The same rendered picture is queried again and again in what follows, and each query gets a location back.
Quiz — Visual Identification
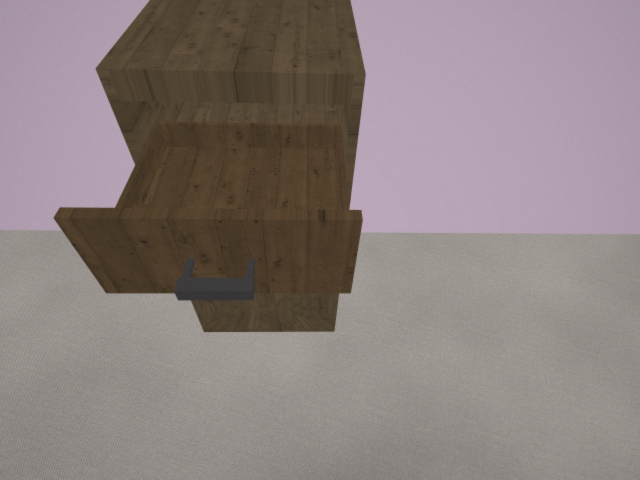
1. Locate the handle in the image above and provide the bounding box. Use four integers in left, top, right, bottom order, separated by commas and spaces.
174, 258, 255, 300

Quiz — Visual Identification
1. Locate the cabinet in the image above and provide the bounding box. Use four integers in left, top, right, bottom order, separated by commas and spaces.
95, 0, 366, 332

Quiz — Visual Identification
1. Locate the drawer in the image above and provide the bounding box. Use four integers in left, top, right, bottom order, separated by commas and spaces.
54, 121, 363, 293

